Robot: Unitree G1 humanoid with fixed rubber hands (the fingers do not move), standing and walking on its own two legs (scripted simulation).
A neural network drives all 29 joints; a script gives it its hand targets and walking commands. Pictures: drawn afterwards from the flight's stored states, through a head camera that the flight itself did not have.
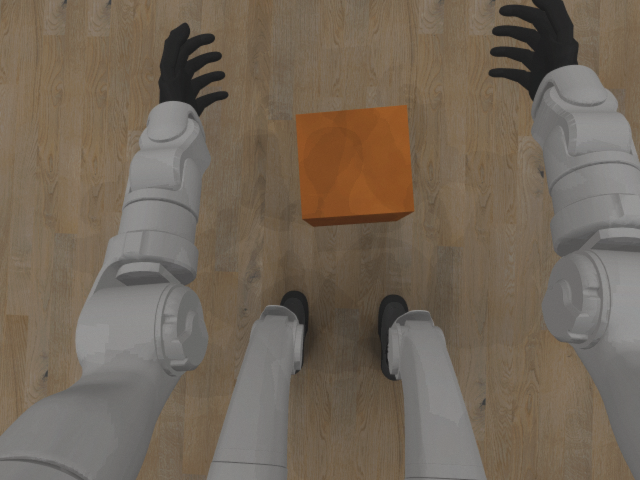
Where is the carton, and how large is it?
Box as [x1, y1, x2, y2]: [296, 105, 413, 226]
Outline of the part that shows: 406,105 296,114 302,218 313,226 397,220 413,211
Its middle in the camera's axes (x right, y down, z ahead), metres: +0.07 -0.14 +0.85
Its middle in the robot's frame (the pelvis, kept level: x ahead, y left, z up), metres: +0.51 +0.00 -0.52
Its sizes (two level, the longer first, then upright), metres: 0.210 0.200 0.250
